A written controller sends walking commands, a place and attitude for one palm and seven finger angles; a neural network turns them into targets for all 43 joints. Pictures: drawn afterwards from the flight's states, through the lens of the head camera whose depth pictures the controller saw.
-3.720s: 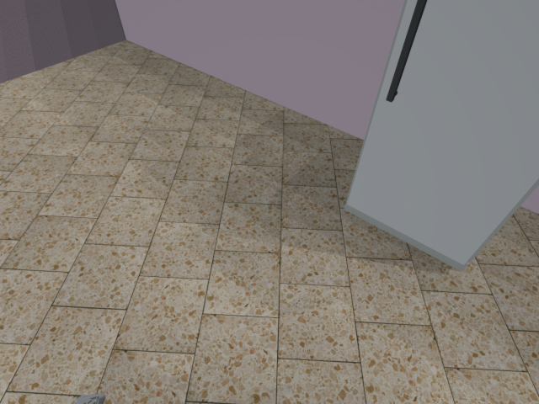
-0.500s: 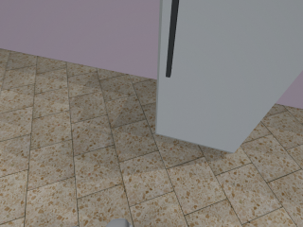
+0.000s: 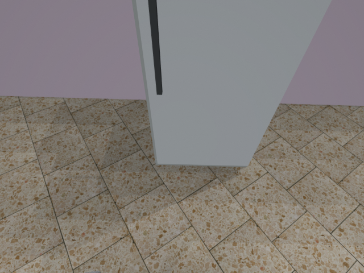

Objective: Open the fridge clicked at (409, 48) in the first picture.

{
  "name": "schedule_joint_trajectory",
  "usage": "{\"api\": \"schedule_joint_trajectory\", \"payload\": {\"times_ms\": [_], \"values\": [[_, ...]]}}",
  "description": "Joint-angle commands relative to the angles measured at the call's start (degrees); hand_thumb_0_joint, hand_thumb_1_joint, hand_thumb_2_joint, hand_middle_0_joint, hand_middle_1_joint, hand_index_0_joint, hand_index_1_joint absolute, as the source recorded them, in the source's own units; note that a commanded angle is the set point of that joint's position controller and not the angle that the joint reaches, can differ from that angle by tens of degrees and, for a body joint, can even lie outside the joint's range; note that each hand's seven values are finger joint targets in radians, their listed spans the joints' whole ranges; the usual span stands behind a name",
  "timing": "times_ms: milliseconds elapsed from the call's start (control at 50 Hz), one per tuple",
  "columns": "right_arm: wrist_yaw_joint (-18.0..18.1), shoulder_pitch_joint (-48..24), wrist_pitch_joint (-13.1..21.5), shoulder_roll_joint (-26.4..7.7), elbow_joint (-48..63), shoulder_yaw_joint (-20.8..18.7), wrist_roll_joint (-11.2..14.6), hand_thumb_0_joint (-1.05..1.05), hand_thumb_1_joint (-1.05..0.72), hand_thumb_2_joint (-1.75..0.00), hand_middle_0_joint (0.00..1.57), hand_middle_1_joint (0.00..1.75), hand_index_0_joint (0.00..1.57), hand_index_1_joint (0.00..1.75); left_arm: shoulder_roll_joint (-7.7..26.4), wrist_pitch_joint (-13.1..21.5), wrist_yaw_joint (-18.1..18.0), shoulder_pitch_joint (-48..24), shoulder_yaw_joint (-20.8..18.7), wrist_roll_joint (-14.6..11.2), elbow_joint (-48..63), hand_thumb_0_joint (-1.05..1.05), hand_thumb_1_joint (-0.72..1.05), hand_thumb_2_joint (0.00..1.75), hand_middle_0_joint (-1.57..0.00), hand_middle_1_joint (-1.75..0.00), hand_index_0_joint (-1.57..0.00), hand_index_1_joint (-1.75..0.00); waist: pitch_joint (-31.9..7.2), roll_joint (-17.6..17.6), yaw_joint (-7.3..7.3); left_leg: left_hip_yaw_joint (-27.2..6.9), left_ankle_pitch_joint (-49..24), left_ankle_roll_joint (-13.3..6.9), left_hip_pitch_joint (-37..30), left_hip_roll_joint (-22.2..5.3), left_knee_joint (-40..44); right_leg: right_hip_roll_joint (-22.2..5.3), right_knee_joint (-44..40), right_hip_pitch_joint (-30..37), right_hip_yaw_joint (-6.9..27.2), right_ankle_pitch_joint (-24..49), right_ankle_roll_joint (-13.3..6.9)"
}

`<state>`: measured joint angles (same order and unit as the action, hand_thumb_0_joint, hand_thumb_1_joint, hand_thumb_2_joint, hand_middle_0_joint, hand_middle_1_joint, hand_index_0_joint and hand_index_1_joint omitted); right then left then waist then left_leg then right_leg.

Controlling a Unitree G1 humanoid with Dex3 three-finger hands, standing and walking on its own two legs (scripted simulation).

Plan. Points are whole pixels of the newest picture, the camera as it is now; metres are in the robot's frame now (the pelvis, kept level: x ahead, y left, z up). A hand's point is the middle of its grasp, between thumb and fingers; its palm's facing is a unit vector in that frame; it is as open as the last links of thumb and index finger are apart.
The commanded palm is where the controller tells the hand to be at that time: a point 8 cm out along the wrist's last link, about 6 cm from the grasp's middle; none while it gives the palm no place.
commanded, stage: take the last steps up to it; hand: left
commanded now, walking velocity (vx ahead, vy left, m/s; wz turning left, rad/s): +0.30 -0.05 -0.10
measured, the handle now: (155, 25) +0.74 +0.09 +0.16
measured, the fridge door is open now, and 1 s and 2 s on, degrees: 0 0 0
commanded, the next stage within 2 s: come to a stop and stand still in 0.68 s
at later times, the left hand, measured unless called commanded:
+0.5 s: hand out of the picture +0.09 +0.20 -0.19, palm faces -0.02 -0.99 -0.14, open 7.4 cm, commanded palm none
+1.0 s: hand (136, 195) +0.35 +0.14 -0.17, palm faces -0.01 -0.98 -0.22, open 7.2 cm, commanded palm none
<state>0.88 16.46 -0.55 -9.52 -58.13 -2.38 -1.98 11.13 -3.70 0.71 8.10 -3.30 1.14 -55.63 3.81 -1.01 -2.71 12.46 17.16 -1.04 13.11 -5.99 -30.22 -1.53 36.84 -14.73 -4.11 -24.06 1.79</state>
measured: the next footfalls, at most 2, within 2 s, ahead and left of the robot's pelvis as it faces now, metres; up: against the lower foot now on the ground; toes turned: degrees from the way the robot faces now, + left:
right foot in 0.04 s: +0.01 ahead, -0.13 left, +0.00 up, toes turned -5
left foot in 0.36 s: +0.17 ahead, +0.12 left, +0.00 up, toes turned +8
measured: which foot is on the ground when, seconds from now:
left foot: down 0.00-0.04, up 0.06-0.34, down 0.36-0.80, up 0.82-1.00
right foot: up 0.00-0.02, down 0.04-0.38, up 0.40-0.78, down 0.80-1.00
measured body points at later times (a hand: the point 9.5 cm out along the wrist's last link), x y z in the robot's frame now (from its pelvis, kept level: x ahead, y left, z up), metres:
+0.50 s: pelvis +0.12 +0.02 +0.00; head +0.14 +0.05 +0.44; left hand +0.09 +0.25 -0.17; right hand +0.14 -0.21 -0.14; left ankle +0.13 +0.12 -0.74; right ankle +0.02 -0.10 -0.66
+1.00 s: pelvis +0.26 -0.03 +0.00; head +0.29 -0.04 +0.44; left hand +0.35 +0.20 -0.15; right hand +0.25 -0.25 -0.17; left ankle +0.24 +0.09 -0.70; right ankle +0.29 -0.13 -0.74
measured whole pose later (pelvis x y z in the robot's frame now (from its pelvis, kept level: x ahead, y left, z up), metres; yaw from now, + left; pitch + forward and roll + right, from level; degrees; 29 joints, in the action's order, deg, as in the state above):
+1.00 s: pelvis +0.26 -0.03 +0.00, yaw -2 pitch +0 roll +0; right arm 1.7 14.5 -1.7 -8.5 -62.7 -2.9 -0.4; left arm 7.8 0.6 -2.4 7.0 -2.6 1.4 -59.1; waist 4.4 -1.8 -1.0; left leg 3.4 28.8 1.8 20.7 -3.1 -50.2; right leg -2.9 30.8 -16.9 -9.3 -13.4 -1.9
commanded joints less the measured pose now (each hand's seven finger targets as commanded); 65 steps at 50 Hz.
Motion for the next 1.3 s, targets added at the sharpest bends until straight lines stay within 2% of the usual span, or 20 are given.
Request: {"api": "schedule_joint_trajectory", "payload": {"times_ms": [0, 20, 40, 140, 260, 320, 360, 380, 420, 500, 680, 740, 780, 840, 900, 1000, 1120, 1160, 1200, 1280], "values": [[0.09, 1.09, 1.2, -6.33, 2.5, -1.41, 1.32, 0.0, -0.9, -0.9, 0.2, 0.3, 0.2, 0.3, 9.5, 3.63, -0.63, 9.88, -2.0, 0.7, 0.06, 0.0, 0.9, 0.9, -0.2, -0.3, -0.2, -0.3, -6.61, 10.89, 5.15, -1.83, 9.44, 1.97, 15.62, -4.47, -9.64, -12.76, -22.82, 21.74, 14.48, 2.39, -6.89], [-0.27, -5.49, 0.88, -5.34, 5.39, -0.74, 0.87, 0.0, -0.9, -0.9, 0.2, 0.3, 0.2, 0.3, 12.93, 3.44, -1.18, 13.29, -2.41, 0.21, -1.05, 0.0, 0.9, 0.9, -0.2, -0.3, -0.2, -0.3, -2.3, 16.65, 8.16, -3.54, 20.14, 3.53, 25.34, 0.19, -20.2, -20.7, -26.82, 18.79, 26.03, -0.62, -12.47], [-0.36, -7.6, 0.45, -6.78, 5.71, -1.0, 0.5, 0.0, -0.9, -0.9, 0.2, 0.3, 0.2, 0.3, 12.02, 3.97, -1.7, 14.3, -2.55, -0.04, -1.35, 0.0, 0.9, 0.9, -0.2, -0.3, -0.2, -0.3, -0.11, 16.3, 8.46, -8.51, 16.55, 2.84, 27.25, -0.91, -25.78, -20.48, -28.62, 14.39, 27.63, -6.27, -14.31], [-1.54, -2.45, 0.61, -4.53, 1.8, -1.57, 0.11, 0.0, -0.9, -0.9, 0.2, 0.3, 0.2, 0.3, 6.25, 5.93, -1.73, 8.21, -0.9, 0.3, -1.59, 0.0, 0.9, 0.9, -0.2, -0.3, -0.2, -0.3, 3.77, 8.01, 2.31, -7.35, 3.17, 3.84, 20.01, -2.05, -26.22, -12.99, -26.43, 4.19, 12.05, 4.77, -11.25], [-2.09, -4.66, 2.14, -3.41, 3.14, -1.12, 0.69, 0.0, -0.9, -0.9, 0.2, 0.3, 0.2, 0.3, 8.0, 6.54, -1.32, 11.72, -1.02, 0.53, -4.9, 0.0, 0.9, 0.9, -0.2, -0.3, -0.2, -0.3, 2.64, 8.84, 2.97, -5.35, 1.86, 2.53, 12.45, -0.01, -10.46, -12.57, -23.88, 5.24, 10.88, 8.6, -11.34], [-1.21, 5.03, 3.37, -5.29, -0.62, -1.34, 0.49, 0.0, -0.9, -0.9, 0.2, 0.3, 0.2, 0.3, 7.2, 6.16, -1.02, 10.92, -1.05, -0.13, -5.64, 0.0, 0.9, 0.9, -0.2, -0.3, -0.2, -0.3, -0.47, 2.52, -1.4, -3.11, -4.09, 2.03, -6.17, 2.39, 1.48, -7.78, -11.77, -1.07, 6.31, 10.98, -8.26], [-0.09, 16.97, 3.65, -15.79, -3.35, -3.58, -0.33, 0.0, -0.9, -0.9, 0.2, 0.3, 0.2, 0.3, 1.77, 5.89, -0.12, 11.35, -0.08, -0.66, -3.21, 0.0, 0.9, 0.9, -0.2, -0.3, -0.2, -0.3, -5.65, -19.98, -4.51, -33.89, 7.24, -6.32, -18.57, -18.95, 16.23, 2.93, 19.18, -17.44, -2.7, -7.83, -3.23], [0.51, 17.01, 3.39, -15.13, -4.02, -3.23, -0.21, 0.0, -0.9, -0.9, 0.2, 0.3, 0.2, 0.3, 3.28, 5.46, -0.48, 8.34, -0.23, 0.19, -2.11, 0.0, 0.9, 0.9, -0.2, -0.3, -0.2, -0.3, -4.37, -17.75, -5.1, -38.34, 14.15, -7.63, -14.83, -21.52, 20.99, 1.35, 29.41, -20.45, 3.12, -8.89, -4.09], [0.83, 9.67, 3.88, -9.45, -2.38, -1.69, 0.19, 0.0, -0.9, -0.9, 0.2, 0.3, 0.2, 0.3, 2.57, 5.81, 0.29, 4.99, -0.53, 0.39, -2.46, 0.0, 0.9, 0.9, -0.2, -0.3, -0.2, -0.3, 2.42, -5.87, -2.32, -29.98, 7.82, -7.82, -6.94, -17.95, 20.57, -3.61, 33.4, -23.16, 5.15, 1.57, -4.29], [1.09, 5.22, 5.16, -5.8, -2.48, -0.55, 0.66, 0.0, -0.9, -0.9, 0.2, 0.3, 0.2, 0.3, -0.13, 4.57, 0.43, 9.91, -0.23, 0.4, -4.48, 0.0, 0.9, 0.9, -0.2, -0.3, -0.2, -0.3, 0.1, -5.54, 2.15, -13.37, -14.44, -6.53, -4.5, -12.12, 18.91, -4.8, 23.99, -15.87, 2.67, 6.55, -1.95], [0.56, 6.91, 3.62, -6.16, -4.56, -1.84, 0.15, 0.0, -0.9, -0.9, 0.2, 0.3, 0.2, 0.3, -0.68, 4.69, 0.23, 2.07, -0.26, 0.38, -1.33, 0.0, 0.9, 0.9, -0.2, -0.3, -0.2, -0.3, 2.18, -5.84, 1.13, -9.86, -15.2, -6.71, -4.2, -11.54, 15.57, -3.09, 1.41, -9.14, -2.06, 9.98, -1.78], [0.32, 6.33, 3.19, -5.64, -5.06, -1.74, 0.5, 0.0, -0.9, -0.9, 0.2, 0.3, 0.2, 0.3, 1.93, 5.74, -0.09, 10.31, -0.96, 0.61, -4.31, 0.0, 0.9, 0.9, -0.2, -0.3, -0.2, -0.3, -1.97, -0.85, 5.14, -6.52, -13.61, -3.43, -1.04, -7.5, 3.62, -0.57, -8.94, 6.43, -4.2, 15.19, -2.71], [-0.18, 8.74, 3.45, 0.27, -3.64, -0.19, 1.51, 0.0, -0.9, -0.9, 0.2, 0.3, 0.2, 0.3, 10.68, 7.14, -1.37, 19.12, -2.5, 0.56, -6.64, 0.0, 0.9, 0.9, -0.2, -0.3, -0.2, -0.3, -9.18, 18.59, 7.14, -1.47, 13.31, 1.72, 15.56, 2.79, -22.53, -21.3, -15.91, 23.26, 20.7, 32.63, -10.72], [0.96, 5.32, 1.74, -1.45, -4.04, -0.14, 1.95, 0.0, -0.9, -0.9, 0.2, 0.3, 0.2, 0.3, 7.54, 6.72, -2.59, 7.8, -0.77, 0.05, -4.24, 0.0, 0.9, 0.9, -0.2, -0.3, -0.2, -0.3, -6.57, 10.76, 3.94, -11.93, 15.45, 2.03, 9.88, -0.04, -27.72, -20.42, -16.22, 8.61, 14.69, 50.35, -14.31], [1.17, 5.21, -0.39, 0.8, -4.72, -0.02, 2.13, 0.0, -0.9, -0.9, 0.2, 0.3, 0.2, 0.3, 6.18, 5.1, -3.6, 3.8, -0.63, 0.51, -2.66, 0.0, 0.9, 0.9, -0.2, -0.3, -0.2, -0.3, -5.86, 6.66, 2.53, -10.56, 12.85, 2.99, 6.98, 1.41, -20.23, -17.68, -14.02, 4.93, 7.0, 54.36, -12.65], [0.67, 0.16, -1.94, -1.67, -0.52, -1.36, 1.47, 0.0, -0.9, -0.9, 0.2, 0.3, 0.2, 0.3, 8.17, 3.38, -3.72, 3.23, -2.07, 0.56, -0.46, 0.0, 0.9, 0.9, -0.2, -0.3, -0.2, -0.3, -5.61, 8.97, 3.69, -9.95, 9.55, 3.91, 9.96, 3.5, -21.83, -18.56, -13.48, 4.84, 6.76, 54.28, -13.36], [0.11, 1.84, -1.21, -3.63, 1.43, -1.76, 1.2, 0.0, -0.9, -0.9, 0.2, 0.3, 0.2, 0.3, 8.59, 2.31, -3.31, 0.11, -2.26, 0.19, 1.63, 0.0, 0.9, 0.9, -0.2, -0.3, -0.2, -0.3, -7.17, 9.14, 0.61, -8.27, -7.32, 3.25, -2.93, 3.07, 0.15, -14.2, -7.95, -1.57, 3.92, 33.44, -7.72], [0.13, 0.96, -0.1, -11.05, 3.54, -2.65, 0.41, 0.0, -0.9, -0.9, 0.2, 0.3, 0.2, 0.3, 2.75, 1.41, -2.88, 4.09, -1.15, -0.42, 2.51, 0.0, 0.9, 0.9, -0.2, -0.3, -0.2, -0.3, -6.87, -16.27, 1.41, -27.78, -28.72, -4.21, -3.59, -14.83, 12.53, -1.9, 7.46, -9.28, -2.46, -4.03, -0.22], [1.4, -4.36, 0.1, -11.7, 5.37, -2.34, 0.17, 0.0, -0.9, -0.9, 0.2, 0.3, 0.2, 0.3, 4.3, 0.65, -3.19, 3.58, -1.45, 0.05, 2.06, 0.0, 0.9, 0.9, -0.2, -0.3, -0.2, -0.3, -5.11, -12.18, 1.8, -29.77, -20.07, -8.38, 3.87, -16.33, 16.01, 0.17, 23.41, -8.96, 7.36, -9.45, -0.56], [1.95, -7.14, 1.34, -8.35, 5.46, -0.87, 0.78, 0.0, -0.9, -0.9, 0.2, 0.3, 0.2, 0.3, 4.95, 1.3, -2.1, 8.35, -1.54, 0.21, -1.55, 0.0, 0.9, 0.9, -0.2, -0.3, -0.2, -0.3, -5.91, -5.38, 3.64, -20.55, -19.78, -6.2, -2.52, -10.1, 15.08, 0.07, 26.93, -11.93, 8.32, 1.85, 0.94]]}}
